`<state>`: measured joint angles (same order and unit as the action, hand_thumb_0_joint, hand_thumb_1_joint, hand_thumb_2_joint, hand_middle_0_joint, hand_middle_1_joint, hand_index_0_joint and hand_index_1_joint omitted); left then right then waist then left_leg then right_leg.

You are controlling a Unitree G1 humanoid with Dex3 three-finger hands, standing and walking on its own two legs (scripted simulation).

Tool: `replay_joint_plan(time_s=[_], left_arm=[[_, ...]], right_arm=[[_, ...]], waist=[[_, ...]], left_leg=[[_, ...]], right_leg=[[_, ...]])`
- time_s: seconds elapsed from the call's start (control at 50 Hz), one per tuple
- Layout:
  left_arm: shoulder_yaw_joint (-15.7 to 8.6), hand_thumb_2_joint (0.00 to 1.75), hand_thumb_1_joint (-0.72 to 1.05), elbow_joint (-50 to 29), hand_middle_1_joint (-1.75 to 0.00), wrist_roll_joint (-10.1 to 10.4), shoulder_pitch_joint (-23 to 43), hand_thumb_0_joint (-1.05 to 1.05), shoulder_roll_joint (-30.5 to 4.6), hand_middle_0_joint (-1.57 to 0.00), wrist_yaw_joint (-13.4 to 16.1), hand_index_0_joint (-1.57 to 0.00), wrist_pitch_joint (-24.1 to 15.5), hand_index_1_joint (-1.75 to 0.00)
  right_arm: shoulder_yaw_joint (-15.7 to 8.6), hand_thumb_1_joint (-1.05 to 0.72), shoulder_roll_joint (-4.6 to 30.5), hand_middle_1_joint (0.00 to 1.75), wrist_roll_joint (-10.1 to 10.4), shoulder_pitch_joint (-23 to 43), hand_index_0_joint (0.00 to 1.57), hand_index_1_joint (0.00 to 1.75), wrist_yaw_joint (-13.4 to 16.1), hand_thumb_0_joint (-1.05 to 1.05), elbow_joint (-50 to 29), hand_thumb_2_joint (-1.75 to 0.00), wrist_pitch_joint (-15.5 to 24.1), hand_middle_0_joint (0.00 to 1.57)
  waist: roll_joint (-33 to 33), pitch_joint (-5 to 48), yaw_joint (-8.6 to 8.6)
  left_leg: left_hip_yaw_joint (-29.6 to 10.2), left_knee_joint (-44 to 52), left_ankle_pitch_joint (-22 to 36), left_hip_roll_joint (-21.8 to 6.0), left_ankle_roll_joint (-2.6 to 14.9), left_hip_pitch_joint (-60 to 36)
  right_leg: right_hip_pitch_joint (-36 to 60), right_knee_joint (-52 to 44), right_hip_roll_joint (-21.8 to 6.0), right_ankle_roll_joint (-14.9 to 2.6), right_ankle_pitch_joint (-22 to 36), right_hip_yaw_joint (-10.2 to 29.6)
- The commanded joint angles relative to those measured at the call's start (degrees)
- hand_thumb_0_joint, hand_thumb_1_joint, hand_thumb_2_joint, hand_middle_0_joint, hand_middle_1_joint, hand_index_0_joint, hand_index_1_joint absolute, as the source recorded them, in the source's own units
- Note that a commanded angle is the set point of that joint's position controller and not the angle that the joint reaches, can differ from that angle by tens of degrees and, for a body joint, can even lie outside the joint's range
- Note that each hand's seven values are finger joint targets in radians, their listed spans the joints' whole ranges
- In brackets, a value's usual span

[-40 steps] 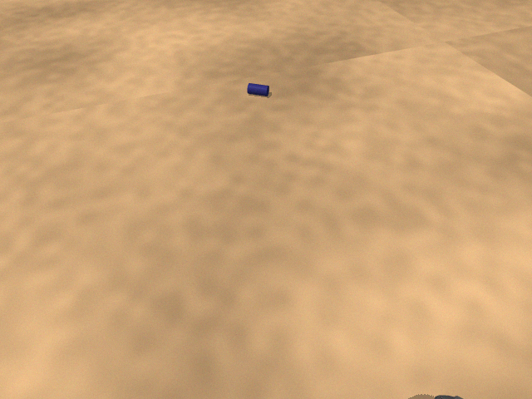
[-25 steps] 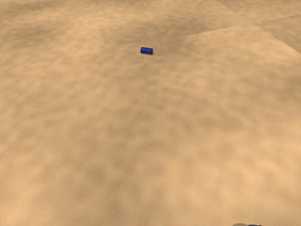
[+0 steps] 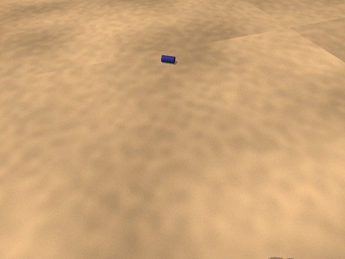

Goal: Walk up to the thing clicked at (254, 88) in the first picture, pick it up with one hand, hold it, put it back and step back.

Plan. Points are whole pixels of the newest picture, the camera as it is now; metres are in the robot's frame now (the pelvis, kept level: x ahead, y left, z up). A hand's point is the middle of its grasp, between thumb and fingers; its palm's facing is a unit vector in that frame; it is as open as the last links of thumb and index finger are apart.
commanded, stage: stand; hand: left
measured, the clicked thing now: (168, 59) +2.11 +0.01 -0.75
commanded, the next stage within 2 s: walk up in 0.32 s
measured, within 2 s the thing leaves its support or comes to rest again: neither
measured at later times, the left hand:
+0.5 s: hand out of the picture +0.10 +0.26 -0.15, palm faces -0.12 -0.93 -0.36, open 7.3 cm
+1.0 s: hand (113, 211) +0.28 +0.19 -0.15, palm faces -0.14 -0.91 -0.38, open 7.4 cm
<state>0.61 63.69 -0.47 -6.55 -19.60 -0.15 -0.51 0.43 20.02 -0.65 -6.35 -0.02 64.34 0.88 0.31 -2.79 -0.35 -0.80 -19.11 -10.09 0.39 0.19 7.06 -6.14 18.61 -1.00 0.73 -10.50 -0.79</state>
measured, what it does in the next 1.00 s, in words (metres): walks ahead: right foot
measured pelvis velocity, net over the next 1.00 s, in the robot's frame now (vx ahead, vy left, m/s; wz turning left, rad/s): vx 0.23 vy -0.08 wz -0.16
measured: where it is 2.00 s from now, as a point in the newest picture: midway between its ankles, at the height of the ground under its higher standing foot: (194, 163)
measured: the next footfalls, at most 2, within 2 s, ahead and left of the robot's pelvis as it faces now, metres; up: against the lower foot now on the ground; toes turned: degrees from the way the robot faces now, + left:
right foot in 0.66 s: +0.15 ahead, -0.21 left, +0.00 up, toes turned -15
left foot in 1.08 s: +0.50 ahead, +0.03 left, +0.00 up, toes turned -4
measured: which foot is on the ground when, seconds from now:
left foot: down 0.00-0.66, up 0.68-1.00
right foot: down 0.00-0.40, up 0.42-0.64, down 0.66-1.00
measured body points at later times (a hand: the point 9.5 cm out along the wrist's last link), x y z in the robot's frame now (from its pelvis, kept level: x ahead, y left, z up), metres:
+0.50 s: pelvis +0.02 -0.01 -0.01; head +0.02 -0.02 +0.44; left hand +0.10 +0.31 -0.12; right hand +0.08 -0.34 -0.12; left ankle +0.00 +0.12 -0.75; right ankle +0.01 -0.14 -0.72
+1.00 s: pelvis +0.23 -0.08 -0.01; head +0.24 -0.09 +0.44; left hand +0.28 +0.24 -0.12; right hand +0.32 -0.42 -0.12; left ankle +0.43 +0.05 -0.71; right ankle +0.11 -0.20 -0.75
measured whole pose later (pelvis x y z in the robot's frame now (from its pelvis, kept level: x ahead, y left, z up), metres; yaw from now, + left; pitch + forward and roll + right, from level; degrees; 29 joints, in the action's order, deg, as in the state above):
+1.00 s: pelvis +0.23 -0.08 -0.01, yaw -9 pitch -2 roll -2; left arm -2.1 55.4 -0.1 -20.6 -23.9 -3.2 -5.6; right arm -4.2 25.0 -1.9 -6.2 -8.3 54.6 0.8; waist 3.6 -2.2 -2.8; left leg 0.4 -36.3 -5.2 -7.8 -0.8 32.1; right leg 3.5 15.8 0.0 0.4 -17.5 -5.2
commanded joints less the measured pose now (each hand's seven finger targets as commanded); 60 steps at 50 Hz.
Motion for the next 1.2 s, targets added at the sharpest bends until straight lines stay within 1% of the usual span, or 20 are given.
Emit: replay_joint_plan(time_s=[0.0, 0.28, 0.3, 0.32, 0.38, 0.42, 0.56, 0.62, 0.64, 0.66, 0.68, 0.74, 0.78, 0.94, 1.0, 1.04, 1.06, 1.08, 1.1, 1.18], left_arm=[[-2.57, 0.9, 0.9, -2.93, -0.3, -0.22, 1.86, 0.0, -12.24, -0.2, 0.74, -0.2, -1.4, -0.3], [-2.54, 0.9, 0.9, -2.97, -0.3, -0.26, 1.41, 0.0, -12.21, -0.2, 0.77, -0.2, -1.55, -0.3], [-7.05, 0.9, 0.9, -7.18, -0.3, -1.21, -2.9, 0.0, -19.52, -0.2, -1.45, -0.2, -2.28, -0.3], [-6.91, 0.9, 0.9, -7.45, -0.3, -1.49, -0.07, 0.0, -18.9, -0.2, -2.28, -0.2, -2.29, -0.3], [-6.31, 0.9, 0.9, -11.15, -0.3, -1.32, 6.59, 0.0, -13.23, -0.2, -3.33, -0.2, -2.74, -0.3], [-6.25, 0.9, 0.9, -12.9, -0.3, -1.61, 7.52, 0.0, -15.87, -0.2, -3.89, -0.2, -3.25, -0.3], [-7.35, 0.9, 0.9, -9.86, -0.3, -0.98, -3.77, 0.0, -16.52, -0.2, -6.02, -0.2, -3.29, -0.3], [-9.32, 0.9, 0.9, -4.44, -0.3, -1.17, -19.94, 0.0, -19.77, -0.2, -3.93, -0.2, -4.41, -0.3], [-11.05, 0.9, 0.9, -4.08, -0.3, -1.87, -26.72, 0.0, -25.0, -0.2, -2.76, -0.2, -4.71, -0.3], [-10.24, 0.9, 0.9, -6.8, -0.3, -1.21, -22.57, 0.0, -27.45, -0.2, -2.46, -0.2, -5.07, -0.3], [-9.98, 0.9, 0.9, -9.84, -0.3, -0.31, -14.99, 0.0, -28.17, -0.2, -2.34, -0.2, -5.27, -0.3], [-8.6, 0.9, 0.9, -12.58, -0.3, 0.41, -6.54, 0.0, -22.9, -0.2, -1.63, -0.2, -6.06, -0.3], [-7.79, 0.9, 0.9, -12.62, -0.3, 0.89, -7.06, 0.0, -21.2, -0.2, -1.66, -0.2, -6.74, -0.3], [-7.75, 0.9, 0.9, -12.63, -0.3, 0.48, -11.71, 0.0, -22.42, -0.2, -1.94, -0.2, -7.09, -0.3], [-7.34, 0.9, 0.9, -12.86, -0.3, 0.44, -10.16, 0.0, -23.14, -0.2, -1.66, -0.2, -6.51, -0.3], [-7.1, 0.9, 0.9, -13.55, -0.3, 0.75, -8.52, 0.0, -22.74, -0.2, -1.12, -0.2, -5.95, -0.3], [-6.01, 0.9, 0.9, -13.86, -0.3, 0.48, -11.31, 0.0, -19.39, -0.2, -0.97, -0.2, -5.46, -0.3], [-4.2, 0.9, 0.9, -15.19, -0.3, 1.28, -14.23, 0.0, -13.41, -0.2, -1.2, -0.2, -5.45, -0.3], [-4.64, 0.9, 0.9, -15.55, -0.3, 1.93, -13.84, 0.0, -17.14, -0.2, -0.56, -0.2, -5.75, -0.3], [-5.47, 0.9, 0.9, -11.96, -0.3, 2.02, -12.23, 0.0, -19.14, -0.2, -1.58, -0.2, -6.13, -0.3]], right_arm=[[-2.18, -0.9, 11.8, 0.3, 0.24, 1.86, 0.2, 0.3, 0.56, 0.0, -3.41, -0.9, 1.13, 0.2], [-2.4, -0.9, 11.89, 0.3, 0.28, 1.86, 0.2, 0.3, 0.5, 0.0, -3.49, -0.9, 1.02, 0.2], [-7.28, -0.9, 19.48, 0.3, -1.39, -0.36, 0.2, 0.3, -1.19, 0.0, -8.17, -0.9, 2.5, 0.2], [-7.78, -0.9, 19.83, 0.3, -1.8, 0.78, 0.2, 0.3, -2.06, 0.0, -7.9, -0.9, 2.65, 0.2], [-9.31, -0.9, 19.24, 0.3, -1.67, -3.41, 0.2, 0.3, -2.72, 0.0, -8.5, -0.9, 3.32, 0.2], [-10.14, -0.9, 21.19, 0.3, -1.6, -5.16, 0.2, 0.3, -2.75, 0.0, -10.2, -0.9, 4.17, 0.2], [-9.73, -0.9, 19.97, 0.3, -2.11, 4.58, 0.2, 0.3, -4.18, 0.0, -13.43, -0.9, 3.79, 0.2], [-8.25, -0.9, 15.94, 0.3, -2.08, 5.59, 0.2, 0.3, -4.4, 0.0, -13.68, -0.9, 3.03, 0.2], [-6.44, -0.9, 11.62, 0.3, -2.01, 6.28, 0.2, 0.3, -4.63, 0.0, -15.62, -0.9, 3.1, 0.2], [-6.17, -0.9, 12.54, 0.3, -1.1, 8.14, 0.2, 0.3, -4.27, 0.0, -17.63, -0.9, 2.91, 0.2], [-7.13, -0.9, 17.5, 0.3, -0.99, 9.44, 0.2, 0.3, -4.24, 0.0, -16.54, -0.9, 3.05, 0.2], [-6.95, -0.9, 17.72, 0.3, -0.48, 1.9, 0.2, 0.3, -5.13, 0.0, -12.45, -0.9, 3.38, 0.2], [-7.36, -0.9, 17.58, 0.3, -0.66, 0.5, 0.2, 0.3, -6.13, 0.0, -11.81, -0.9, 2.73, 0.2], [-7.0, -0.9, 14.25, 0.3, -0.85, 11.24, 0.2, 0.3, -8.28, 0.0, -17.3, -0.9, 2.06, 0.2], [-7.49, -0.9, 13.7, 0.3, -0.55, 8.59, 0.2, 0.3, -7.73, 0.0, -16.88, -0.9, 2.26, 0.2], [-8.88, -0.9, 15.64, 0.3, -1.42, -3.0, 0.2, 0.3, -6.72, 0.0, -14.0, -0.9, 2.39, 0.2], [-10.43, -0.9, 19.37, 0.3, -2.63, -14.09, 0.2, 0.3, -5.75, 0.0, -10.92, -0.9, 2.73, 0.2], [-12.5, -0.9, 24.67, 0.3, -2.9, -19.61, 0.2, 0.3, -4.73, 0.0, -11.59, -0.9, 3.1, 0.2], [-12.91, -0.9, 27.92, 0.3, -0.39, -16.26, 0.2, 0.3, -4.38, 0.0, -13.77, -0.9, 3.55, 0.2], [-9.51, -0.9, 18.45, 0.3, 0.88, -5.11, 0.2, 0.3, -3.7, 0.0, -16.27, -0.9, 4.3, 0.2]], waist=[[-0.52, 3.95, 0.28], [-0.78, 3.96, 0.33], [-0.75, 11.67, 0.59], [1.9, 6.15, 1.28], [9.59, -2.09, 4.58], [5.08, -1.5, 5.47], [8.47, 1.09, -1.17], [-6.67, 5.58, -9.33], [-21.38, 5.23, -12.81], [-17.95, 3.13, -9.6], [-8.3, -3.01, -6.94], [-5.05, -1.6, -0.83], [-5.62, -2.47, -0.33], [-3.31, -3.65, -3.33], [-4.33, -0.82, -1.47], [-0.39, 4.91, 4.54], [5.4, 12.27, 8.32], [18.79, 16.61, 9.59], [14.78, 18.82, 9.07], [6.36, 3.81, 2.01]], left_leg=[[-5.47, 2.82, 7.98, -7.45, 1.41, -0.23], [-5.65, 2.69, 7.09, -7.55, 1.49, -1.07], [-5.52, -3.57, -26.36, -7.53, 4.85, -3.31], [-6.7, -3.21, -32.94, -7.9, 5.22, -0.03], [-19.49, 8.45, -32.95, -19.13, 11.02, -6.31], [-25.82, 14.3, -33.57, -25.95, 15.22, -8.15], [-1.19, 7.67, -26.57, -14.54, 8.77, 4.56], [8.58, -19.26, -29.25, -6.57, 5.36, 23.87], [9.76, -40.83, -28.7, -0.14, 3.15, 38.91], [0.51, -47.23, -22.92, -1.22, 1.17, 40.71], [-5.06, -48.77, -17.17, -5.53, 0.75, 39.52], [-5.01, -42.01, -7.18, -9.18, 0.65, 32.31], [-3.74, -37.46, -3.51, -9.34, -0.11, 28.67], [4.27, -14.42, 7.55, -6.82, -0.78, 20.18], [5.62, -11.65, 6.04, -5.12, 0.76, 12.6], [7.49, -8.04, 1.61, -2.67, 2.77, -0.54], [2.55, -8.71, -4.85, -4.13, 6.92, -16.81], [-21.17, -3.59, -18.56, -19.2, 11.07, -28.83], [-38.35, 4.93, -24.85, -26.46, 16.58, -29.36], [-12.18, 6.06, -10.61, -18.98, 11.41, -2.7]], right_leg=[[0.91, -2.78, -6.7, -1.82, 6.92, 4.9], [0.32, -3.31, -6.74, -1.99, 5.63, 5.1], [-3.39, 1.62, -5.11, -4.47, -23.22, 8.56], [-11.76, 4.06, -5.69, -4.95, -29.26, 9.48], [-30.98, 21.39, -1.25, -2.81, -14.2, 0.39], [-35.7, 28.42, -5.81, -1.82, -16.64, 4.44], [-11.2, 16.9, -3.47, -0.32, -6.11, -4.14], [18.43, 10.94, -0.06, -2.02, -7.26, -7.43], [23.72, 0.3, -10.66, -5.48, -26.96, 13.48], [13.63, -15.09, -24.34, -11.37, -43.42, 39.88], [6.2, -16.9, -26.11, -14.44, -43.38, 41.76], [3.3, -12.47, -17.95, -10.82, -24.4, 21.58], [-0.14, -13.13, -15.25, -10.09, -19.63, 14.09], [-1.99, -12.26, -10.57, -9.66, -4.06, 1.03], [0.02, -6.83, -12.8, -10.18, 6.89, 0.31], [-0.99, 11.33, -10.43, -8.32, 18.75, -4.08], [-11.45, 30.27, -6.63, -5.65, 15.45, -5.52], [-28.01, 46.93, 1.87, -3.23, -10.53, -2.53], [-35.74, 53.75, 5.12, -4.66, -18.8, 3.71], [-28.01, 46.45, -4.97, -3.97, -7.36, 6.83]])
